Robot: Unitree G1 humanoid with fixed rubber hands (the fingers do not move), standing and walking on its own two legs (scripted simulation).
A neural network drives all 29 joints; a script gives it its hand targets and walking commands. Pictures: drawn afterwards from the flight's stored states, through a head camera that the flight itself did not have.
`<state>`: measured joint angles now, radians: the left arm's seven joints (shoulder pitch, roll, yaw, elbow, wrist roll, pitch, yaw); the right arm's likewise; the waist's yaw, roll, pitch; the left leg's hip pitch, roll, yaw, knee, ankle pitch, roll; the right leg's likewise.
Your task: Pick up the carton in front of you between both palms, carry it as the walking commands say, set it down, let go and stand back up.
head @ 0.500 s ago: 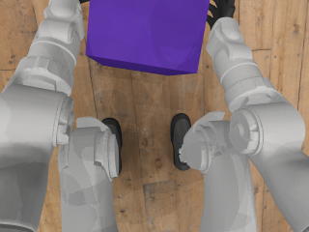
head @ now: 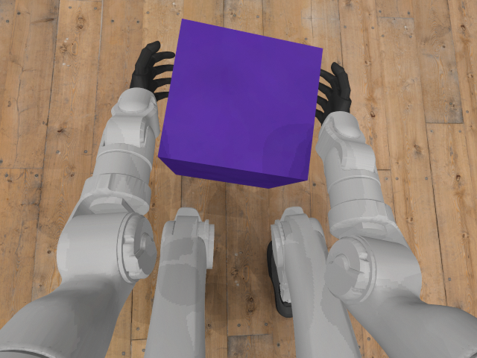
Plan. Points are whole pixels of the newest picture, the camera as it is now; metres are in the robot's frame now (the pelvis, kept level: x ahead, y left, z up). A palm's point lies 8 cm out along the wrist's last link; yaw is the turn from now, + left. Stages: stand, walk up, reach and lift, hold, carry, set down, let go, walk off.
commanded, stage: reach and lift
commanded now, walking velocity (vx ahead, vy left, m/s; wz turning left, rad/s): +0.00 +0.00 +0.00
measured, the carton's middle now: (235, 123) +0.48 +0.02 -0.15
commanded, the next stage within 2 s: none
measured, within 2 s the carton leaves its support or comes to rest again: neither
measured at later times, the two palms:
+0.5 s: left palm (111, 68) +0.46 +0.16 +0.08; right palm (395, 84) +0.45 -0.14 +0.08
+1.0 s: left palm out of the picture +0.41 +0.16 +0.24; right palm out of the picture +0.42 -0.14 +0.25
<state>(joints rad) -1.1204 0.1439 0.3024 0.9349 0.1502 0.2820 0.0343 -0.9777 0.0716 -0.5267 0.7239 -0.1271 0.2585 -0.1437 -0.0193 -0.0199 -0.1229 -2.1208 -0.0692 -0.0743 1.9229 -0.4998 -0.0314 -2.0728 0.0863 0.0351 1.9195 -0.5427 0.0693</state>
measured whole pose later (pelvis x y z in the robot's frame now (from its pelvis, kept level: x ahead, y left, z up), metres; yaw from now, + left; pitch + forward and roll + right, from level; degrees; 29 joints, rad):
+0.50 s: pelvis +0.03 +0.00 +0.12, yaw +1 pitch +36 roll -1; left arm -0.77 0.01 0.32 0.68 0.16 0.33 0.03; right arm -0.69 0.12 -0.43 0.57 -0.13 0.32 -0.11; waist -0.02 -0.02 -0.24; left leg -1.67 -0.05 -0.07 1.53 -0.49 -0.03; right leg -1.64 0.07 0.06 1.54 -0.53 0.04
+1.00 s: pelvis +0.09 +0.00 +0.27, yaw +2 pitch +18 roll +0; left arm -0.40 -0.10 0.30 0.58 0.20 0.33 0.04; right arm -0.38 0.16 -0.36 0.54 -0.19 0.31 -0.06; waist -0.01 -0.02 -0.19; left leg -0.87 -0.04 -0.07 0.93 -0.37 -0.01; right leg -0.85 0.05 0.08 0.94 -0.41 0.02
